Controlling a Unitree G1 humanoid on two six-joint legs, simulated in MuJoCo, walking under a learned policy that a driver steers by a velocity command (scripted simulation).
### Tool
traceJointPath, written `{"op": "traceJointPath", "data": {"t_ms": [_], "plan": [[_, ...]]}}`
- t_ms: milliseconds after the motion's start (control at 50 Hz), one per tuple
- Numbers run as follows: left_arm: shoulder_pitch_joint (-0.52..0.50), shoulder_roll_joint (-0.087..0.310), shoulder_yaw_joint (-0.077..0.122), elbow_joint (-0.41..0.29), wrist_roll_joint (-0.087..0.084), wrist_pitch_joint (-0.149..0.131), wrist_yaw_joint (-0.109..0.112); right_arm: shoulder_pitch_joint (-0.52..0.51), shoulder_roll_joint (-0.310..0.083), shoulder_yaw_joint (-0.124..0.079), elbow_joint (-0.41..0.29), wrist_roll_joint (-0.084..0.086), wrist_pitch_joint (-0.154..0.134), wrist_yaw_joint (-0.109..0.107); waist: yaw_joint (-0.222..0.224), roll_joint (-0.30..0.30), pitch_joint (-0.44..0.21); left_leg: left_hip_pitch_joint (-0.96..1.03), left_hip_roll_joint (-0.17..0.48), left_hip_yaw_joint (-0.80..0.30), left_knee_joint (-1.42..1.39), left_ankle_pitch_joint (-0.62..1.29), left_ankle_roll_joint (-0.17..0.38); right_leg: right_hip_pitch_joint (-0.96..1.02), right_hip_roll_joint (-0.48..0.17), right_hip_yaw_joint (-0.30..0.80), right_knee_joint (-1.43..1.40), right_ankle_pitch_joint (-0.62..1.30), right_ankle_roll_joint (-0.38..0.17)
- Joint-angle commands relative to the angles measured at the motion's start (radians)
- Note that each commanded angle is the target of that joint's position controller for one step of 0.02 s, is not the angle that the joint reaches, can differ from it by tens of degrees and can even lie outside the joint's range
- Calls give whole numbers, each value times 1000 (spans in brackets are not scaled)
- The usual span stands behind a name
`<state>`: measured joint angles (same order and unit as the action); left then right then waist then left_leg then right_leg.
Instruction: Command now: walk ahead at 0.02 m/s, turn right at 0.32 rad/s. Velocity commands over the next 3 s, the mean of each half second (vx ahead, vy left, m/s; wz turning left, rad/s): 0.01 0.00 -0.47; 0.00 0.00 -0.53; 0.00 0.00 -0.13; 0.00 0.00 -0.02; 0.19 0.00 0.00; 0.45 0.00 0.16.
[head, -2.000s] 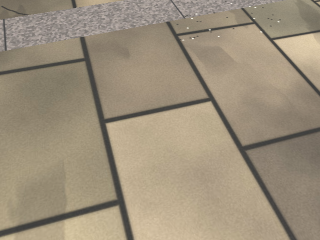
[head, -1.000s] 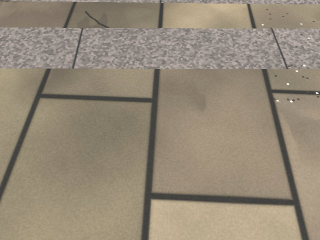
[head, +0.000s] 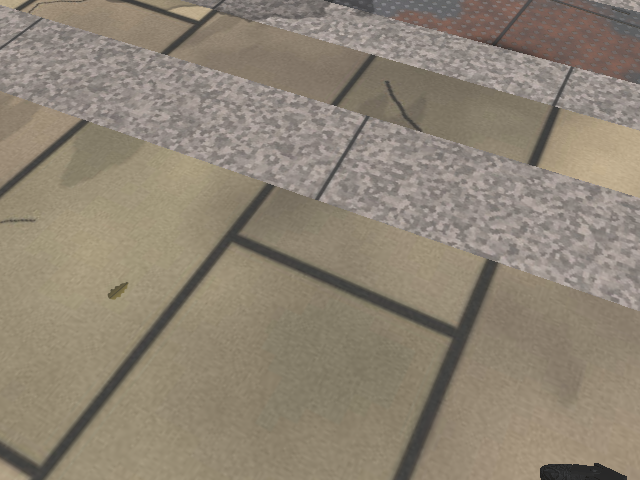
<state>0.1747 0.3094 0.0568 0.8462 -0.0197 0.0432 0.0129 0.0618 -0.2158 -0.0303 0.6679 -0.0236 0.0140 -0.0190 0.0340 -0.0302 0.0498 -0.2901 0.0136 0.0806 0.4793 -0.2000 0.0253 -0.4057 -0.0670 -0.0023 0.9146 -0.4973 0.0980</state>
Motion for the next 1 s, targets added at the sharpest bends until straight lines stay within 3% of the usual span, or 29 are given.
{"op": "traceJointPath", "data": {"t_ms": [20, 100, 140, 160, 180, 200, 220, 240, 260, 280, 300, 360, 400, 500, 580, 640, 680, 700, 720, 740, 760, 780, 800, 820, 860, 900, 960, 1000], "plan": [[5, 79, 25, -68, 0, 9, 9, -12, -190, -68, -33, 2, -4, -21, -35, 168, -126, 109, 288, -159, -147, 331, 221, 1, -11, -16, -1, 33, -15], [15, 80, 30, -89, 4, 11, -10, -30, -203, -78, -5, 14, 6, -25, -25, 176, -133, 129, 313, -144, -119, 300, 200, 55, -2, -51, -124, 74, -54], [82, 75, 35, -73, 7, 9, -22, -61, -208, -81, 7, 36, 13, -29, 20, 167, -137, 99, 292, -97, -48, 259, 144, 156, 27, -91, -302, 204, -96], [109, 91, 42, -65, 17, 7, -24, -35, -189, -80, 27, 48, 16, -29, 26, 118, -118, 58, 246, -49, 36, 144, 79, 207, 42, -63, -425, 307, -134], [114, 185, 66, -79, 21, 2, -11, 15, -149, -74, 36, 27, 19, -26, -11, -116, -92, -107, 138, 63, 274, -74, -28, 293, -115, 199, -554, 560, -209], [111, 281, 81, -104, 36, -10, -8, -84, -127, -63, -27, 5, 13, -30, 11, -311, -52, -360, -31, 26, 486, -459, -97, 330, -320, 513, -598, 816, -399], [119, 261, 74, -116, 69, -35, -16, -133, -155, -72, -35, 11, 9, -35, 50, -196, -109, -379, -29, -114, 650, -499, -86, 305, -334, 540, -628, 718, -466], [75, 232, 67, -123, 62, -54, -16, -117, -179, -83, -18, 28, 9, -36, 19, -132, -92, -384, -5, -151, 693, -410, -67, 299, -278, 451, -623, 632, -415], [18, 208, 64, -132, 35, -59, -8, -82, -186, -91, 10, 27, 11, -40, -12, -77, -78, -392, 11, -158, 681, -316, -65, 301, -221, 379, -608, 564, -351], [-15, 168, 52, -140, 12, -57, 1, -66, -199, -97, 27, 20, 14, -45, -23, -72, -73, -391, 20, -163, 659, -258, -71, 301, -196, 346, -603, 558, -316], [-17, 149, 43, -144, 6, -54, 9, -57, -193, -98, 33, 16, 12, -45, -29, -82, -84, -360, 12, -162, 665, -211, -81, 292, -172, 325, -598, 598, -305], [26, 147, 43, -148, 12, -48, 20, -32, -170, -94, 46, 27, 0, -41, -23, -69, -126, -345, -11, -162, 615, -141, -99, 358, -146, 305, -586, 664, -311], [43, 158, 47, -149, 7, -43, 25, -45, -159, -89, 44, 29, -5, -40, -12, -76, -121, -351, -16, -169, 518, -128, -111, 390, -139, 320, -582, 637, -311], [22, 185, 59, -166, 8, -28, 26, -53, -165, -85, 49, 31, -18, -29, 2, -114, -90, -257, -30, -181, 323, -125, -129, 317, -116, 382, -582, 487, -319], [-12, 192, 63, -184, 9, -17, 16, -34, -179, -85, 54, 36, -37, -14, 3, -127, -103, -162, -50, -186, 223, -154, -119, 280, -106, 452, -548, 548, -325], [-44, 188, 61, -199, 1, -8, 15, 5, -189, -86, 62, 39, -53, 0, -13, -133, -125, -85, -62, -184, 103, -142, -101, 294, -93, 509, -501, 656, -311], [-82, 178, 56, -213, -12, 0, 21, 75, -194, -90, 85, 39, -62, 9, -61, -122, -134, 48, -56, -163, -112, 33, -76, 259, -45, 506, -452, 617, -261], [-63, 150, 48, -217, -9, 1, 24, 100, -232, -100, 92, 31, -61, 7, -56, -72, -151, 162, 32, -220, -161, 141, -42, 182, 1, 470, -392, 469, -213], [9, 88, 32, -210, 9, -2, 20, 80, -290, -106, 77, 16, -51, -1, 0, 163, -174, 265, 238, -413, -169, 342, 43, 58, 127, 310, -179, 97, -155], [14, 139, 50, -234, -1, -9, 19, 72, -312, -107, 74, -19, -46, 1, 9, 305, -128, 228, 377, -603, -174, 473, 222, -122, 217, 191, 11, -195, -103], [43, 213, 72, -212, 7, -13, 19, 41, -265, -94, 56, -9, -48, 1, 8, 215, -118, 201, 399, -571, -175, 419, 267, -148, 137, 189, 186, -156, -68], [43, 233, 85, -191, 0, -7, 17, 2, -214, -79, 45, 2, -46, -3, 14, 166, -95, 179, 325, -457, -164, 354, 222, -149, 118, 177, 246, -81, -51], [52, 204, 83, -174, -1, 4, 19, -19, -199, -73, 39, 13, -42, -7, 17, 148, -80, 178, 260, -371, -159, 274, 177, -161, 109, 161, 270, -23, -31], [44, 181, 77, -178, 0, 12, 19, -21, -192, -68, 40, 25, -39, -12, 2, 160, -61, 185, 241, -329, -159, 277, 171, -189, 103, 151, 289, 25, -13], [0, 135, 61, -203, -6, 12, 11, 22, -203, -66, 54, 18, -30, -22, -30, 178, -54, 191, 210, -259, -170, 322, 182, -183, 94, 100, 231, 66, 5], [-42, 108, 47, -229, -4, 5, 10, 69, -221, -70, 67, 13, -23, -25, -62, 186, -81, 258, 230, -252, -163, 376, 205, -176, 83, 84, 130, 58, 13], [-47, 84, 30, -239, 9, 1, 5, 50, -255, -77, 68, 21, -17, -13, -66, 196, -111, 245, 245, -216, -149, 419, 208, -51, 57, 46, -51, 45, 1], [-37, 92, 28, -235, 8, 3, 3, 46, -270, -78, 74, 28, -13, -2, -67, 210, -114, 215, 252, -208, -141, 444, 207, 35, 62, 12, -157, 66, -11]]}}
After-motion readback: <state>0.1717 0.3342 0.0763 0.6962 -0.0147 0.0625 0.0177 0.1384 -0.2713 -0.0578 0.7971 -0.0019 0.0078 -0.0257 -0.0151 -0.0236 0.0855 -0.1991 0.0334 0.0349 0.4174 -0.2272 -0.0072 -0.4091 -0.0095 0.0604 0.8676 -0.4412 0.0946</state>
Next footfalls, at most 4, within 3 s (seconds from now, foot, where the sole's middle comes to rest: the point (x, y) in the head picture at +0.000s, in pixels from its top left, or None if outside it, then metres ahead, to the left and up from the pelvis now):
0.16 right None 0.02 -0.13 -0.77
0.70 left None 0.11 0.07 -0.77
1.10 right None -0.03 -0.16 -0.77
1.40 left None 0.10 0.05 -0.77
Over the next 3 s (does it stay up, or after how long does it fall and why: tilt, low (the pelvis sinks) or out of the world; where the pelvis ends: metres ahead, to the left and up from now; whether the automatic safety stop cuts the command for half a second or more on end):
stays up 0.31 -0.20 0.00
